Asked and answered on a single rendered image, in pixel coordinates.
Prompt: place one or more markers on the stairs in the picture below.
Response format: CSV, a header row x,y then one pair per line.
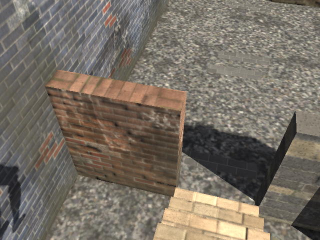
x,y
197,216

